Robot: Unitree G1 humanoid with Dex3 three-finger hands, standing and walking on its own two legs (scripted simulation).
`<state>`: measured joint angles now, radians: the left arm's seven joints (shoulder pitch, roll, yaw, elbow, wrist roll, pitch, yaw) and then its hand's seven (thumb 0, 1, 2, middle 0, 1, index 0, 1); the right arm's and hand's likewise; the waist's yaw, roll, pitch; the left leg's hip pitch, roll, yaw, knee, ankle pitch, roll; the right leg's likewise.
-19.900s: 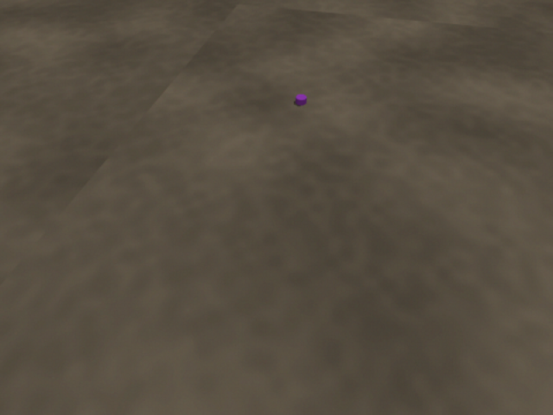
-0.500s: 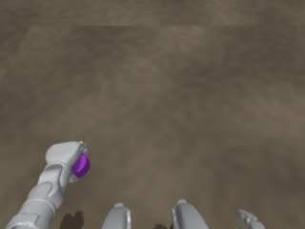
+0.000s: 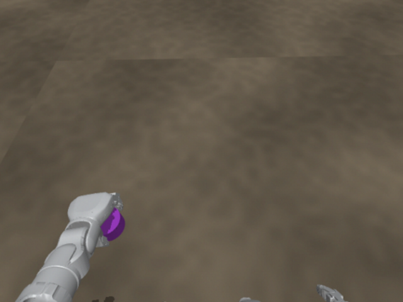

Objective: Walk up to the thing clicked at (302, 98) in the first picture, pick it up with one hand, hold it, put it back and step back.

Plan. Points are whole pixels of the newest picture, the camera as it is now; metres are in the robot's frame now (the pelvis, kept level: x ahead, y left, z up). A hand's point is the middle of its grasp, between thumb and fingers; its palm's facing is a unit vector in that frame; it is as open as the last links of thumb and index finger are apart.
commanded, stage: hold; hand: left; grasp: from above
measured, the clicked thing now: (107, 223) +0.32 +0.22 -0.11
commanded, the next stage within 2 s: crouch in 1.86 s
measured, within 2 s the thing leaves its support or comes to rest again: neither
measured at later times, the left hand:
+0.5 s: hand (96, 216) +0.31 +0.22 -0.04, palm faces -0.46 -0.04 -0.89, open 9.6 cm
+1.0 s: hand (94, 226) +0.28 +0.21 -0.02, palm faces -0.46 -0.05 -0.89, open 9.6 cm
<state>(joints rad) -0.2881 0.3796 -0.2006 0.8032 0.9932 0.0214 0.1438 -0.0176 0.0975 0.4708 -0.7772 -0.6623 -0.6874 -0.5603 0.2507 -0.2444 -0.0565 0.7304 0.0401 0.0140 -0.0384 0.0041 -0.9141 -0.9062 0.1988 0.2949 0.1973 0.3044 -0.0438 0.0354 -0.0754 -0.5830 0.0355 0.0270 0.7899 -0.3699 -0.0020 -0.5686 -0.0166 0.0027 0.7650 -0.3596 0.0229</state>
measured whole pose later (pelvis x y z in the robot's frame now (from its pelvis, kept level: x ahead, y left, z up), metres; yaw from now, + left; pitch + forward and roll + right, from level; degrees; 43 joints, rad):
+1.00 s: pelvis -0.01 -0.01 +0.03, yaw -1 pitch +1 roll +0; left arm -0.24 0.39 -0.23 0.69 0.99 0.01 0.01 -0.02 0.09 0.53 -0.73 -0.71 -0.65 -0.59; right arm 0.20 -0.26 -0.04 0.68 0.06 0.08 -0.04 0.01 -0.92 -0.91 0.20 0.29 0.20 0.30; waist -0.01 0.05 -0.01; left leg -0.30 0.03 0.05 0.52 -0.24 -0.01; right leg -0.31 -0.02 0.02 0.53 -0.25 0.02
